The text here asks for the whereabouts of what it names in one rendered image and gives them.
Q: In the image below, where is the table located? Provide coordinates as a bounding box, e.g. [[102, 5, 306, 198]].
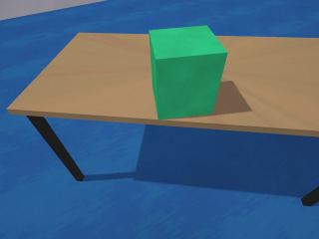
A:
[[6, 32, 319, 206]]

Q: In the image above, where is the carton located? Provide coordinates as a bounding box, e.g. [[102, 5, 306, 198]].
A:
[[149, 25, 228, 120]]

